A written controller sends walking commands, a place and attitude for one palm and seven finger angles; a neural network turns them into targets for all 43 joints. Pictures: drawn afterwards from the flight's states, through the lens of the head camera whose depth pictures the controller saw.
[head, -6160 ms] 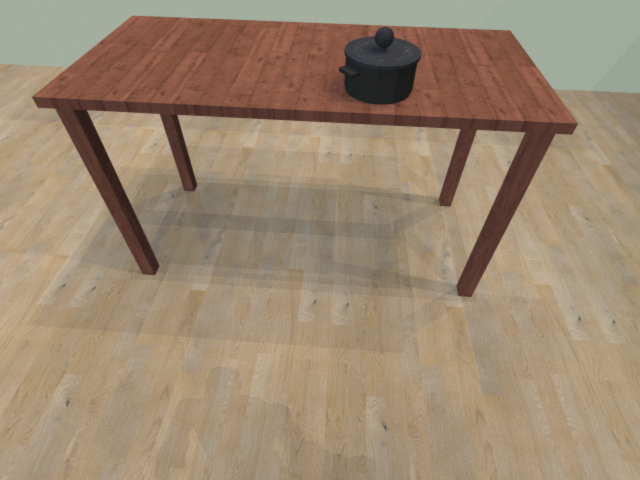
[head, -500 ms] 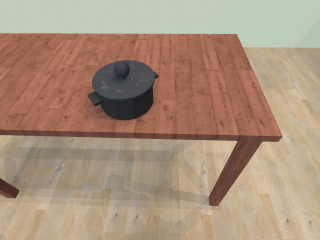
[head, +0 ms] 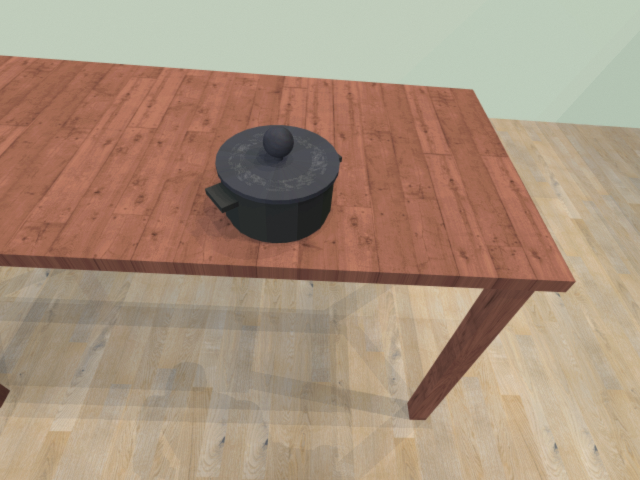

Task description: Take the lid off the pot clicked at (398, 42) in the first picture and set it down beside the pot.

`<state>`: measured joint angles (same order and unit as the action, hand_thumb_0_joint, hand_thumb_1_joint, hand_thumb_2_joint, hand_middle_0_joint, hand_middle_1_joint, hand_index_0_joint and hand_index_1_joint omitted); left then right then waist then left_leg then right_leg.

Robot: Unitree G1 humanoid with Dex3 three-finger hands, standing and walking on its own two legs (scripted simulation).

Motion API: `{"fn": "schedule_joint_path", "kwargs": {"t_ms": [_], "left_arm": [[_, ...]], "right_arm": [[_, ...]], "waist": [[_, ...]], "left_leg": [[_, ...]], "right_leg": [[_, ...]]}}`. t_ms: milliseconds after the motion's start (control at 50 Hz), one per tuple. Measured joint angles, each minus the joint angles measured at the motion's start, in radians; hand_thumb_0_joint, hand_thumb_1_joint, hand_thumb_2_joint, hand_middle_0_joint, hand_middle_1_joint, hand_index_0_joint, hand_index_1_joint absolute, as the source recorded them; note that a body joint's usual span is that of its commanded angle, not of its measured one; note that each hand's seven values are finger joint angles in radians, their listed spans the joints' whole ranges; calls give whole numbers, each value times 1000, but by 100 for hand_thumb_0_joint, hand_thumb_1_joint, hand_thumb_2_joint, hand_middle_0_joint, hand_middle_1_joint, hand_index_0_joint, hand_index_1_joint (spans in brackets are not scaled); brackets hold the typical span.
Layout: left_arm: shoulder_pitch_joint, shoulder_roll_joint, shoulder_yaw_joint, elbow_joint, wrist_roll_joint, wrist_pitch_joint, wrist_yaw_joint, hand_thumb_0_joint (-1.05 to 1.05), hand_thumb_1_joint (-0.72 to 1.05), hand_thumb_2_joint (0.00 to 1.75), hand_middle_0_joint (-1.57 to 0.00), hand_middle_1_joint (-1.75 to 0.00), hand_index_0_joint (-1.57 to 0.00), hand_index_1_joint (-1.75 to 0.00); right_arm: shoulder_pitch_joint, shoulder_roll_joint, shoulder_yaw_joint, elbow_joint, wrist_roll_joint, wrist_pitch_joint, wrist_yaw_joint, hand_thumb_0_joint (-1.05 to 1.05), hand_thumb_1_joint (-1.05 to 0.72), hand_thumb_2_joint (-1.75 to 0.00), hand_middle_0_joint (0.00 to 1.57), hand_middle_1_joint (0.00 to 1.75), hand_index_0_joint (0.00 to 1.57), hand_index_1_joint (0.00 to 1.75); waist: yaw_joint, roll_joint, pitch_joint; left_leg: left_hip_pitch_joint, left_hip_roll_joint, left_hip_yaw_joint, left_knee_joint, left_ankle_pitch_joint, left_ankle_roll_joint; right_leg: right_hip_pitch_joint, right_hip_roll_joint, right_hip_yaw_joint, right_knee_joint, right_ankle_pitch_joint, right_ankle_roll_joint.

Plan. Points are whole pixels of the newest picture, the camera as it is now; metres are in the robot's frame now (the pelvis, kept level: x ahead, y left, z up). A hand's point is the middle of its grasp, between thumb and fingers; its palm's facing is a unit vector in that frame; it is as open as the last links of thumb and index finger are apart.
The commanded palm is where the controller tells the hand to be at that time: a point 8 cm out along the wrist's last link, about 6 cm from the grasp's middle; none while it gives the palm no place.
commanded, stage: come to a stop and stand still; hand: left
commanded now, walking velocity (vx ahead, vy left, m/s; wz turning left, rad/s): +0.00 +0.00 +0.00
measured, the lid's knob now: (278, 141) +0.55 +0.11 +0.14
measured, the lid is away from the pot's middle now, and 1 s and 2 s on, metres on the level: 0.00 0.00 0.00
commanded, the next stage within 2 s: look again from close up in 0.04 s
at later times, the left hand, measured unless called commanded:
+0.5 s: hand out of the picture +0.01 +0.15 -0.17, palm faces +0.00 -0.98 -0.19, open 7.4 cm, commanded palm none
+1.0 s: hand out of the picture +0.01 +0.12 -0.17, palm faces +0.01 -0.98 -0.18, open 7.4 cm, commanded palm none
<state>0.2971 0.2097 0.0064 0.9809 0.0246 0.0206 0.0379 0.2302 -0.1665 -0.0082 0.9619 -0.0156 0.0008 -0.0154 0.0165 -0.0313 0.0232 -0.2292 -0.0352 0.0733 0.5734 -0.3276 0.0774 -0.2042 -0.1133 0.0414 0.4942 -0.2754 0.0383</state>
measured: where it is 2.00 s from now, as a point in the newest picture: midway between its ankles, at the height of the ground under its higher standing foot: outside the picture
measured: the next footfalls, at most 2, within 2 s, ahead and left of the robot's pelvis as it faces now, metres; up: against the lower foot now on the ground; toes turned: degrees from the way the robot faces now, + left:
right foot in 1.98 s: +0.21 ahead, -0.15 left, +0.00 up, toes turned +1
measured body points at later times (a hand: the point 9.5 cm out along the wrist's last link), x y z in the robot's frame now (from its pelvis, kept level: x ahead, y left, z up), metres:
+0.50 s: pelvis +0.00 -0.03 +0.00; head +0.01 -0.02 +0.45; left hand +0.01 +0.20 -0.16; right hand +0.03 -0.26 -0.15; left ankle -0.01 +0.06 -0.73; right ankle +0.00 -0.21 -0.73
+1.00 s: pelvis +0.00 -0.06 +0.01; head +0.01 -0.05 +0.46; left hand +0.01 +0.17 -0.15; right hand +0.03 -0.29 -0.15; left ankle -0.01 +0.06 -0.73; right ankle +0.00 -0.21 -0.73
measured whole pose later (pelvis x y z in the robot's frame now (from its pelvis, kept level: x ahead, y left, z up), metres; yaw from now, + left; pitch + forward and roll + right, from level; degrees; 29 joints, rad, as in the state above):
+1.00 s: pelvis +0.00 -0.06 +0.01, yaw -1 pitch -1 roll +0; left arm 0.28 0.17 -0.01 1.06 0.01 0.00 0.03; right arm 0.24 -0.16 -0.02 1.07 -0.01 -0.01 -0.02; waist 0.01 -0.02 0.04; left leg -0.19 0.03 0.05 0.49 -0.28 -0.01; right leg -0.19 -0.05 0.02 0.47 -0.25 0.05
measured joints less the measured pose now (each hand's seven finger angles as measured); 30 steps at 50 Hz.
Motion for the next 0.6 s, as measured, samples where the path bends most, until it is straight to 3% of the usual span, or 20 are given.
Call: {"fn": "schedule_joint_path", "kwargs": {"t_ms": [400, 600], "left_arm": [[-1, -29, -13, 63, -7, -9, -5, 0, 91, 90, -20, -30, -20, -30], [-8, -43, -14, 73, -8, -13, -6, 0, 91, 90, -20, -30, -20, -30]], "right_arm": [[41, 4, -4, 85, 6, 0, -3, 1, -92, -90, 20, 30, 20, 30], [16, 1, -10, 92, 7, -4, -6, 1, -92, -90, 20, 30, 20, 30]], "waist": [[-13, 13, 18], [-10, 16, 18]], "left_leg": [[35, 19, 3, -44, 18, -30], [38, 39, -5, -55, 26, -54]], "right_leg": [[16, 15, 4, -15, 10, 52], [12, 36, -3, -8, 8, 41]]}}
